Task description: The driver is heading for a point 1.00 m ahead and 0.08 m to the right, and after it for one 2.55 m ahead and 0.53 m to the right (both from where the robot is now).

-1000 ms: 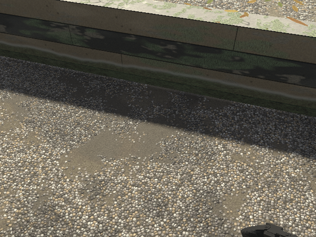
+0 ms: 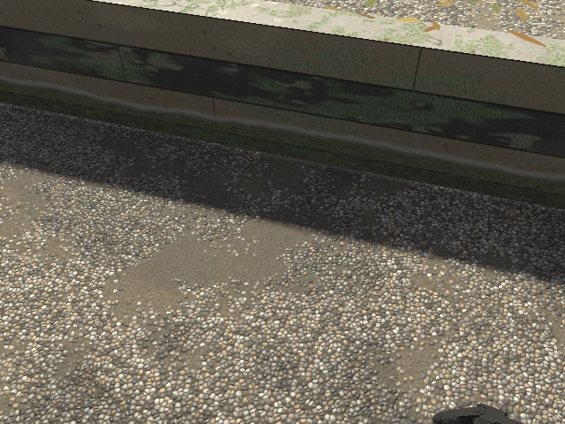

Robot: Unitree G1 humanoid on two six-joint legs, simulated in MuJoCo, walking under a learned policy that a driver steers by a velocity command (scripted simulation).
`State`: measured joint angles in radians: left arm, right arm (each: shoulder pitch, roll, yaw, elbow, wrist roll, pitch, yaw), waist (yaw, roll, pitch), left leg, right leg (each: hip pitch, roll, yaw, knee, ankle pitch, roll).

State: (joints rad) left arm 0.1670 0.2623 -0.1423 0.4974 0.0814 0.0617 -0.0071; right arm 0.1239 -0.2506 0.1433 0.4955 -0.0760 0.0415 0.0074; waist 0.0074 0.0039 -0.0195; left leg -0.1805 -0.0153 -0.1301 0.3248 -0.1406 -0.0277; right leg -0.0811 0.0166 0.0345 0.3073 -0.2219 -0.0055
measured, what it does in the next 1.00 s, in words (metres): stands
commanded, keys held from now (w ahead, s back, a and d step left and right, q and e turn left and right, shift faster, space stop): w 1.00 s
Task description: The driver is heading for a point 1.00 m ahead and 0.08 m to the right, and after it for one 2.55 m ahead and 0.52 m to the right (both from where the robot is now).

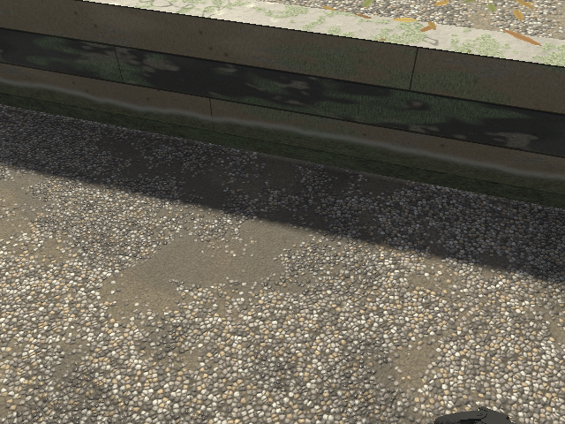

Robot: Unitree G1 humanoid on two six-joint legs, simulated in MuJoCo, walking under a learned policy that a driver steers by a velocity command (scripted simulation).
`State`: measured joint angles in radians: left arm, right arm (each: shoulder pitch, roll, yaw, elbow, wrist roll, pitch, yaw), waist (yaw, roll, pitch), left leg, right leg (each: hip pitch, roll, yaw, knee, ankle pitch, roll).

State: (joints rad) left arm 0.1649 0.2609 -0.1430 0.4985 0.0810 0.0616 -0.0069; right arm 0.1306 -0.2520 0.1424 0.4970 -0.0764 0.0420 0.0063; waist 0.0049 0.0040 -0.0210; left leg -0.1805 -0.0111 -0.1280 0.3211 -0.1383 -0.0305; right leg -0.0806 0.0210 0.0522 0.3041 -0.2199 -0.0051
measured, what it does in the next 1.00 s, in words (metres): stands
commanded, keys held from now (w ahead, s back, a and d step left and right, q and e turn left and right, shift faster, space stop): w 1.00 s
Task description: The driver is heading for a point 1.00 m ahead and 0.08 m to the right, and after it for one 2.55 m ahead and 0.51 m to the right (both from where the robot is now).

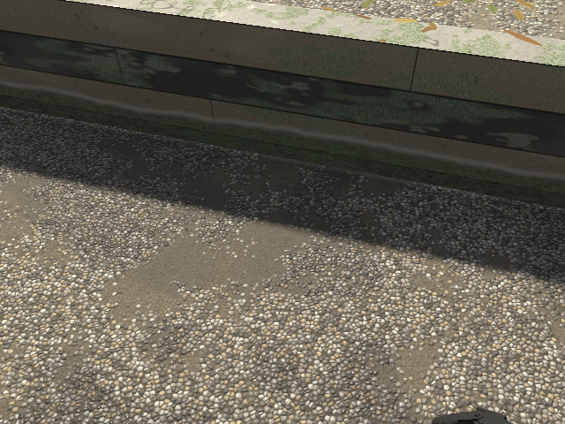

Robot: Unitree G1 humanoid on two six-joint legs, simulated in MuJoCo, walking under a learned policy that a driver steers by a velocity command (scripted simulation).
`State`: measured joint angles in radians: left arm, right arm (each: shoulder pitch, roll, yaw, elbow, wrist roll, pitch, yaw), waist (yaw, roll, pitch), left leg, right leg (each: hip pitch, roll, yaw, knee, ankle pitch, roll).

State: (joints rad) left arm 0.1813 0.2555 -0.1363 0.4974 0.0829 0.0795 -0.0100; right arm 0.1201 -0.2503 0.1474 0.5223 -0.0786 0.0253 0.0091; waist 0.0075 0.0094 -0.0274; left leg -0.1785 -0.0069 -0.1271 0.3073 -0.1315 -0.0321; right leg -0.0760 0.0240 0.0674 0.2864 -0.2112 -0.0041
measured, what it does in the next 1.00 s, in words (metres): stands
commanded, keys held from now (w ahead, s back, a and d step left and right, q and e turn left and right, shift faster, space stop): w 0.10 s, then no key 0.90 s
